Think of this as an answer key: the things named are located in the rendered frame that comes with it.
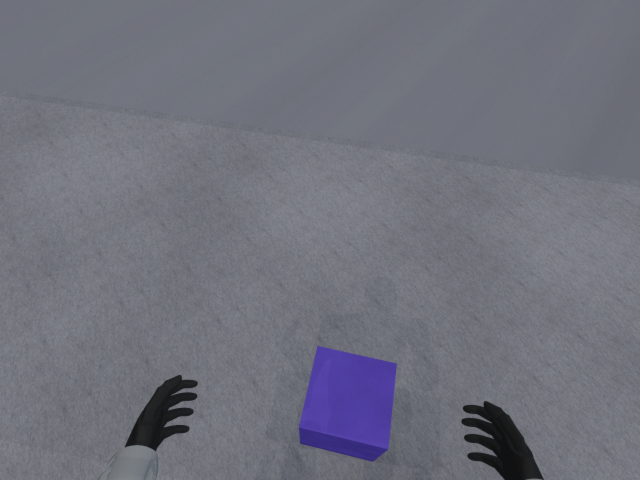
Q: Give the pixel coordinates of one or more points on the carton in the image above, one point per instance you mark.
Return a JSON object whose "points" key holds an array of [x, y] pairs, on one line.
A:
{"points": [[348, 405]]}

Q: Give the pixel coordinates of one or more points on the robot right hand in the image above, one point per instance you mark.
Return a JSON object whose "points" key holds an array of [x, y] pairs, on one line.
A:
{"points": [[514, 460]]}

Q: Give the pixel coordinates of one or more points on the robot left hand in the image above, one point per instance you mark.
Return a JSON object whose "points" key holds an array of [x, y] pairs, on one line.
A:
{"points": [[149, 428]]}

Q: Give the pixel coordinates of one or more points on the robot left forearm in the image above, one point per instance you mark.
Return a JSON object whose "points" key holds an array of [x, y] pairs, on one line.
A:
{"points": [[134, 462]]}

